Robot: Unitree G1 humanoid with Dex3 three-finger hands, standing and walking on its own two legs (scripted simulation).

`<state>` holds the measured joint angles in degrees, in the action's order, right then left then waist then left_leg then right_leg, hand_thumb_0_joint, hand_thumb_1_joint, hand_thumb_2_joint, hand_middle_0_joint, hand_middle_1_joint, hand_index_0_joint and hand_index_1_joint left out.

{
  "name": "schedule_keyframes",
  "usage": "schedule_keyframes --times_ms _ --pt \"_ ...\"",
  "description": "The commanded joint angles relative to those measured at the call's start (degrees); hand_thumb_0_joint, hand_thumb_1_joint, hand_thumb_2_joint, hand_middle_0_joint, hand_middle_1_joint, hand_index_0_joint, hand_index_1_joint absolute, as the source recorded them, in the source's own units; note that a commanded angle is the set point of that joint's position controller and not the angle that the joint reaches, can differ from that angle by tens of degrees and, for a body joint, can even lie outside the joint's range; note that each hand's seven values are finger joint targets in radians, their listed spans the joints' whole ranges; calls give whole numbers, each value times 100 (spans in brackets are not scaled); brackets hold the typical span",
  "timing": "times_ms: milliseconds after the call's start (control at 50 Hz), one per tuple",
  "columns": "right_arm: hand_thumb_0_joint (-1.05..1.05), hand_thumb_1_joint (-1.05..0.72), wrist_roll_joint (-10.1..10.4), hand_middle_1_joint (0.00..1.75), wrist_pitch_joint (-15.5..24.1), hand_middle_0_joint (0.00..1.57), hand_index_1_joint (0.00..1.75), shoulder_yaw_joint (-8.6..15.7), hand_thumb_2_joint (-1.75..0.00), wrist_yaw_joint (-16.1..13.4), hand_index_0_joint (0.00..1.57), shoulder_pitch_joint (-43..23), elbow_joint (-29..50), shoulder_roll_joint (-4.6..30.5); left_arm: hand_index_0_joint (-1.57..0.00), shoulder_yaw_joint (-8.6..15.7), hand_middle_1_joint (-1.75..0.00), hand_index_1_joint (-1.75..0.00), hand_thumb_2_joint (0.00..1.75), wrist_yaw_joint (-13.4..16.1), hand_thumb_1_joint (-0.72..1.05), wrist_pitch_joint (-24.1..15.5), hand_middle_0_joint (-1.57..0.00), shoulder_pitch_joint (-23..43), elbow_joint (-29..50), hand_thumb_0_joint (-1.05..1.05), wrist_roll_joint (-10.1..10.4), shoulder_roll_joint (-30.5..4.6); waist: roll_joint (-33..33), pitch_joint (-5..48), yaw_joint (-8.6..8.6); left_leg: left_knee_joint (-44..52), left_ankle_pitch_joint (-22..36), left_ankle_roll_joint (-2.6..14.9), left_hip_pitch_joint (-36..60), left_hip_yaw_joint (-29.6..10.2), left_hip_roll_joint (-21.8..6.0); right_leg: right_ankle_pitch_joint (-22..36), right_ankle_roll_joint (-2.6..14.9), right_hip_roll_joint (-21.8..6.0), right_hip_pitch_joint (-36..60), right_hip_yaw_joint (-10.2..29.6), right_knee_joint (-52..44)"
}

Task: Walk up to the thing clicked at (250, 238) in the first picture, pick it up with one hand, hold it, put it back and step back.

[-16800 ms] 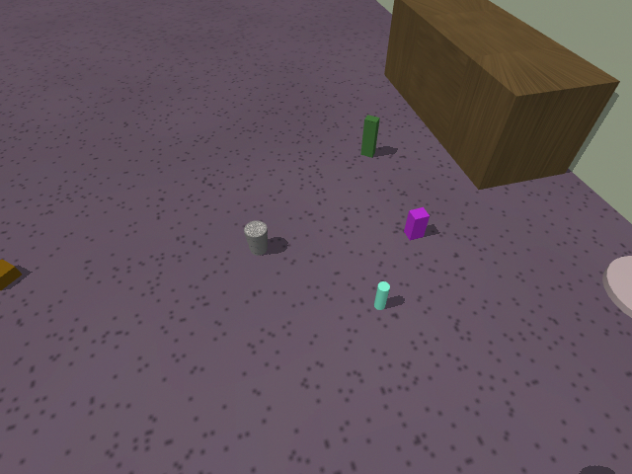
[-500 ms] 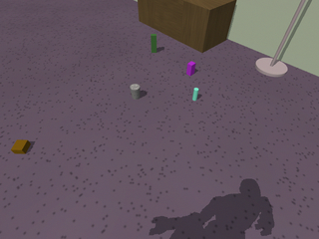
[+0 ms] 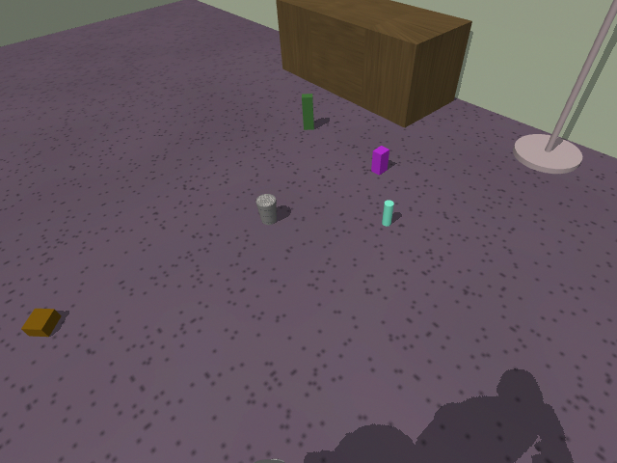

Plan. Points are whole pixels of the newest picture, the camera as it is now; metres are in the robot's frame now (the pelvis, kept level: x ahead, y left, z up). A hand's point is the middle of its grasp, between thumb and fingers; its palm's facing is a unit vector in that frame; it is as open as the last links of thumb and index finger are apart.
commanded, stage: walk up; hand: left
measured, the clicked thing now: (267, 210) +1.35 +0.32 -0.71
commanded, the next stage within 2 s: none
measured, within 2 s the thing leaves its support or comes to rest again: neither
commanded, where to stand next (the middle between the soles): +0.96 +0.07 m, yaw +1 degrees
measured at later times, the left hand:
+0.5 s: hand (142, 361) +0.33 +0.34 -0.14, palm faces -0.04 -0.94 -0.34, open 7.4 cm
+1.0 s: hand (183, 279) +0.50 +0.31 -0.13, palm faces +0.00 -0.93 -0.37, open 7.4 cm
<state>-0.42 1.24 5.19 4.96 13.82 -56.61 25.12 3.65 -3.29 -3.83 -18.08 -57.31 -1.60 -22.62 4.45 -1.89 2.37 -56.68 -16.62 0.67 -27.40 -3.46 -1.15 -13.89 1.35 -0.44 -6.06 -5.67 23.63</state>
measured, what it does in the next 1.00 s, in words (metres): walks ahead: left foot, then right foot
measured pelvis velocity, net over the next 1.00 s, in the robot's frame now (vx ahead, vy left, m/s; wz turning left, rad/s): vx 0.46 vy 0.04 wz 0.01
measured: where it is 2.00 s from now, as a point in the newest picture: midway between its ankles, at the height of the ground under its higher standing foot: (309, 308)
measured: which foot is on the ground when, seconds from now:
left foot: up 0.00-0.20, down 0.22-0.72, up 0.74-1.00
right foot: down 0.00-0.26, up 0.28-0.66, down 0.68-1.00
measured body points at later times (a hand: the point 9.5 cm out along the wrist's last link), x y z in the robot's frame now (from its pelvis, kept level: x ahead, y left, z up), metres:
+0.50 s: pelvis +0.24 +0.06 +0.00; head +0.26 +0.08 +0.45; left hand +0.33 +0.38 -0.12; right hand +0.30 -0.26 -0.10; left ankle +0.23 +0.17 -0.74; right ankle +0.30 -0.09 -0.68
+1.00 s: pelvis +0.46 +0.04 +0.00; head +0.48 +0.02 +0.45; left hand +0.50 +0.35 -0.10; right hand +0.54 -0.28 -0.12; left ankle +0.56 +0.19 -0.69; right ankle +0.46 -0.08 -0.74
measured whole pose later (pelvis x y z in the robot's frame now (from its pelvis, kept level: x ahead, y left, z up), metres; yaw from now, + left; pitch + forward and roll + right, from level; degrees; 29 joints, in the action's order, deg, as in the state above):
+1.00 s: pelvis +0.46 +0.04 +0.00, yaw +1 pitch -3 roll -1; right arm -0.4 1.9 3.9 4.4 15.9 -49.6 24.8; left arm 2.4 -3.1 -5.1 -19.1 -50.0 -0.8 -21.7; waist 3.5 -4.5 1.8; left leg -49.6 -13.8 0.2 -29.8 -1.9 -4.8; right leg -13.9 1.3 -0.9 -8.2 -4.8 24.9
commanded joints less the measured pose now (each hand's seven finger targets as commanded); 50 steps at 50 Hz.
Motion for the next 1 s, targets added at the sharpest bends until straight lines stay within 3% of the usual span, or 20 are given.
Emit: schedule_keyframes --times_ms 0,60,140,200,220,240,260,280,320,360,480,580,640,660,700,720,760,800,820,980 --pt "0 -90 -49 30 95 20 30 240 -90 42 20 -236 535 1076 -20 470 -30 -30 90 170 90 -298 -20 533 708 0 72 -1727 -1037 -717 -144 649 465 -186 -701 -305 -378 -1879 960 -1540 -445 1434 -1878" --pt "0 -90 -89 30 120 20 30 224 -90 91 20 -500 727 1018 -20 524 -30 -30 90 162 90 -302 -20 512 780 0 48 -1822 -918 -704 -90 1379 584 -187 -585 -63 -512 -1562 931 -1502 -252 1021 -1674" --pt "0 -90 -127 30 189 20 30 215 -90 111 20 -795 896 876 -20 495 -30 -30 90 125 90 -237 -20 244 731 0 50 -1796 -854 -390 21 2276 739 -32 152 636 -472 166 835 -1401 158 490 -1022" --pt "0 -90 -160 30 265 20 30 377 -90 -3 20 309 597 1082 -20 371 -30 -30 90 137 90 -164 -20 267 828 0 72 -1617 -109 277 -568 2777 616 226 2140 839 -118 1688 657 -1146 -382 78 1025" --pt "0 -90 -243 30 306 20 30 533 -90 -95 20 1387 319 1455 -20 243 -30 -30 90 163 90 -124 -20 47 858 0 78 -1241 762 954 -994 2889 -64 551 3431 224 -409 1329 413 -751 -1136 -127 2822" --pt "0 -90 -231 30 344 20 30 666 -90 -204 20 1595 443 1922 -20 121 -30 -30 90 141 90 -104 -20 -316 931 0 143 -696 2108 1133 -898 3397 -638 944 4419 -2210 -1760 -1619 103 251 -2823 -22 4228" --pt "0 -90 -25 30 370 20 30 661 -90 -213 20 1252 649 2054 -20 232 -30 -30 90 211 90 -79 -20 -153 921 0 166 -1334 1187 1293 -902 4183 -1125 1490 4295 -3804 -2284 -1901 241 345 -3194 686 4635" --pt "0 -90 72 30 354 20 30 656 -90 -225 20 1017 701 1973 -20 211 -30 -30 90 245 90 -77 -20 181 898 0 127 -1579 739 927 -863 4166 -877 1557 3838 -3525 -2352 -1603 270 -18 -3284 1089 4811" --pt "0 -90 40 30 375 20 30 406 -90 -313 20 547 851 1470 -20 178 -30 -30 90 201 90 -127 -20 263 811 0 249 -1411 95 401 -582 3840 1266 1122 2949 -1526 -1771 -770 228 -226 -2896 1395 4584" --pt "0 -90 92 30 429 20 30 284 -90 -334 20 461 881 1216 -20 149 -30 -30 90 144 90 -64 -20 -52 713 0 294 -1246 240 192 -362 3896 2193 961 2387 -525 -1469 -436 127 -322 -2521 1217 4098" --pt "0 -90 15 30 517 20 30 265 -90 -318 20 322 1132 1297 -20 161 -30 -30 90 -79 90 8 -20 586 1030 0 157 -1104 215 -434 -392 4309 1873 1293 1985 135 -1505 61 -151 -560 -2598 659 2302" --pt "0 -90 16 30 472 20 30 268 -90 -278 20 273 1205 1334 -20 246 -30 -30 90 -154 90 -46 -20 793 1017 0 108 -1066 217 -188 -375 3902 1095 1010 1589 430 -1244 932 21 -329 -1353 226 1184" --pt "0 -90 42 30 411 20 30 220 -90 -300 20 292 1288 1262 -20 374 -30 -30 90 -85 90 -93 -20 243 862 0 80 -1250 -340 201 8 2668 1541 797 1290 524 -1134 624 166 -87 -61 64 811" --pt "0 -90 36 30 419 20 30 111 -90 -294 20 540 1294 984 -20 482 -30 -30 90 -17 90 -149 -20 -362 717 0 80 -1430 -968 661 284 1359 1667 614 1047 767 -790 223 277 -136 818 295 629" --pt "0 -90 49 30 371 20 30 -60 -90 -302 20 1043 1334 626 -20 622 -30 -30 90 113 90 -224 -20 -844 845 0 96 -2136 -2172 798 300 -900 -1296 189 -703 632 263 -935 929 -2283 1606 3995 -688" --pt "0 -90 24 30 317 20 30 93 -90 -360 20 747 1238 1233 -20 618 -30 -30 90 119 90 -192 -20 -563 867 0 181 -2195 -1702 548 329 -1410 -1336 182 -959 327 -4 -985 1459 -2508 1329 4536 -856" --pt "0 -90 86 30 310 20 30 86 -90 -370 20 427 1101 1169 -20 509 -30 -30 90 176 90 -182 -20 -230 954 0 258 -1835 -1057 -93 177 -1351 -725 176 -774 -229 -268 -77 1219 -2079 256 3275 -921" --pt "0 -90 148 30 261 20 30 63 -90 -283 20 728 965 1000 -20 425 -30 -30 90 193 90 -221 -20 118 1057 0 229 -1599 -1232 -154 -147 -775 -271 201 -344 -126 -348 505 798 -1453 -230 1972 -855" --pt "0 -90 100 30 223 20 30 68 -90 -244 20 819 927 954 -20 391 -30 -30 90 182 90 -241 -20 211 1072 0 207 -1520 -1275 -166 -251 -596 -126 172 -139 -46 -346 563 829 -1287 -498 1607 -884" --pt "0 -90 -70 30 213 20 30 159 -90 -36 20 -71 1166 871 -20 464 -30 -30 90 140 90 -306 -20 117 1330 0 85 -1667 -1134 -398 -14 1676 521 -140 -89 249 -630 -790 1122 -1502 -747 1100 -1148"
